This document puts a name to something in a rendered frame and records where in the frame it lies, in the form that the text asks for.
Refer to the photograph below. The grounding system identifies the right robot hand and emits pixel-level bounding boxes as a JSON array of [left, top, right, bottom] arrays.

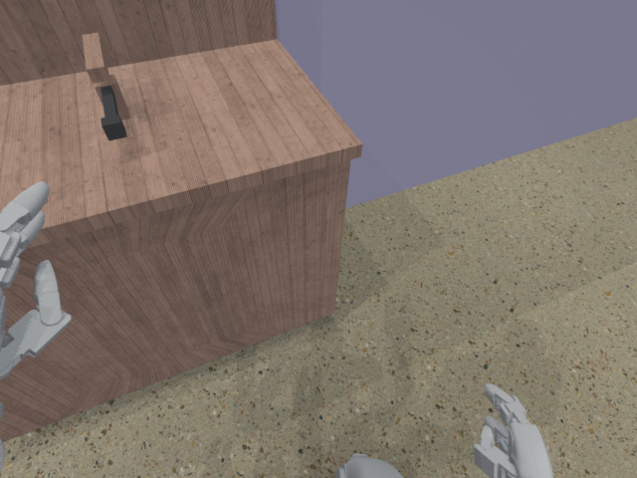
[[474, 383, 554, 478]]

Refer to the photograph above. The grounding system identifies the left robot hand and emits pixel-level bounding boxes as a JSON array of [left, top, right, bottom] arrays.
[[0, 181, 71, 380]]

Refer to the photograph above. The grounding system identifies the counter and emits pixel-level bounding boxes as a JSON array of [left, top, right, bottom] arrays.
[[0, 0, 362, 442]]

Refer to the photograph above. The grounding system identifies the robot right thigh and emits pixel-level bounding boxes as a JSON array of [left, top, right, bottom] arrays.
[[335, 457, 404, 478]]

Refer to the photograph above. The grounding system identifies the tap lever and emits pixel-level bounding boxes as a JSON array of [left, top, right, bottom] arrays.
[[101, 86, 127, 141]]

